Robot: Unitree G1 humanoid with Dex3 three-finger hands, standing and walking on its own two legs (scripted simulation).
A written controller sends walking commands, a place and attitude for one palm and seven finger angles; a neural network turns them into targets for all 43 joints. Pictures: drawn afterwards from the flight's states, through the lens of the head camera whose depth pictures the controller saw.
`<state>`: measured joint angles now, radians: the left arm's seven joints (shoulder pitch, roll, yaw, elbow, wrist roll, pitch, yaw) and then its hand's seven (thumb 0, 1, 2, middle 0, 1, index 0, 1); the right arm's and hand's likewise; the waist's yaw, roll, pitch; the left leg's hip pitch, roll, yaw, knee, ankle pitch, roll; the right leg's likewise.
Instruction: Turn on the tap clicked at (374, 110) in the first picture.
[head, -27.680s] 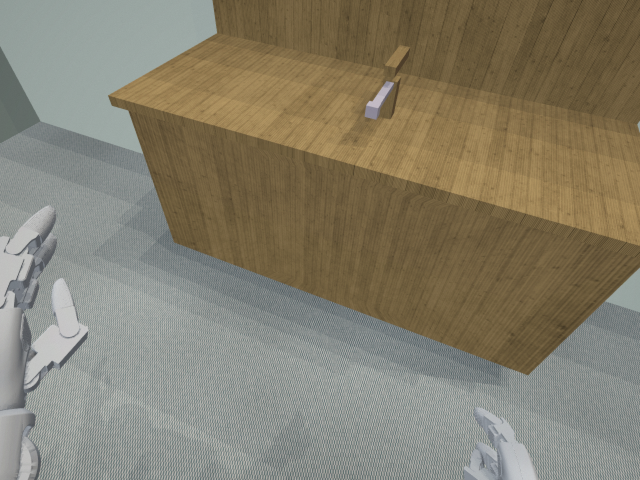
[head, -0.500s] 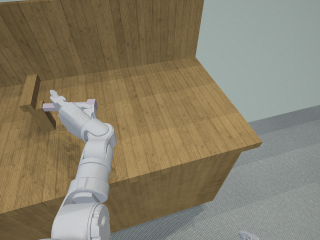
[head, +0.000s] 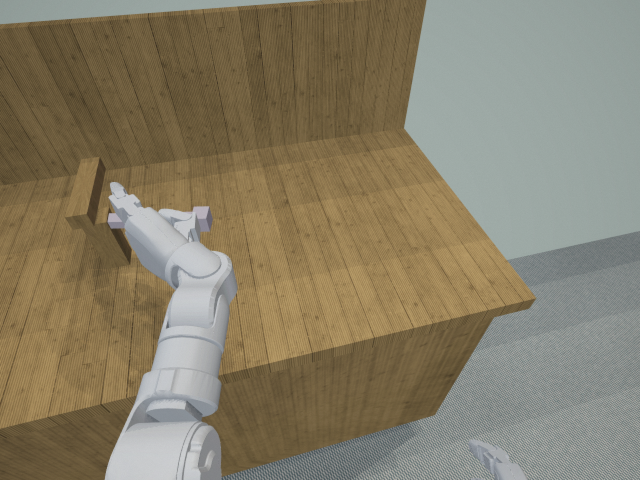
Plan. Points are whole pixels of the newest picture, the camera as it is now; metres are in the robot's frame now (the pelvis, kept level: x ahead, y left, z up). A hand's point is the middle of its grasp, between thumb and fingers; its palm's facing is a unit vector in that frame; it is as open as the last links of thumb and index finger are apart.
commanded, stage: lift the hand up off the lever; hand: left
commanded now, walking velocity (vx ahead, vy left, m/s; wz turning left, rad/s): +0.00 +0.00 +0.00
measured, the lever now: (201, 219) +0.47 +0.22 +0.06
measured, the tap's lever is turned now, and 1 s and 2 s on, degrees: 77 77 77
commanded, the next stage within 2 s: draw the hand back beside the body in 0.30 s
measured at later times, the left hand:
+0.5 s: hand (211, 211) +0.41 +0.17 +0.14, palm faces +0.64 -0.76 -0.09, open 7.8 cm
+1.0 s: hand (162, 277) +0.29 +0.19 +0.15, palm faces +0.22 -0.95 -0.24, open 7.6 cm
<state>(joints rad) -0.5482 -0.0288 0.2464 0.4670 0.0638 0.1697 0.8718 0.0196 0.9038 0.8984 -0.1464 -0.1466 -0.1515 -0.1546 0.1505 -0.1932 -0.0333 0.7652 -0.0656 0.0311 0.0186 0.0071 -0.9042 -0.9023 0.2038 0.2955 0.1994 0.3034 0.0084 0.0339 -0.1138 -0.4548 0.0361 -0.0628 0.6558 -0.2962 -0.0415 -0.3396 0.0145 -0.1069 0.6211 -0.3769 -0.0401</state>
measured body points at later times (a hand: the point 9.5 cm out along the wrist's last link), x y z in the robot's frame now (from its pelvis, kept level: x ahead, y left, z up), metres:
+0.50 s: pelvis +0.00 +0.00 +0.00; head +0.00 -0.01 +0.45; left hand +0.37 +0.21 +0.15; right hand +0.15 -0.23 -0.11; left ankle +0.02 +0.14 -0.72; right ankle -0.04 -0.09 -0.72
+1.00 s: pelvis +0.00 +0.01 +0.02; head -0.02 -0.01 +0.47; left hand +0.27 +0.24 +0.17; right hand +0.18 -0.23 -0.06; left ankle +0.02 +0.15 -0.72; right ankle -0.04 -0.09 -0.72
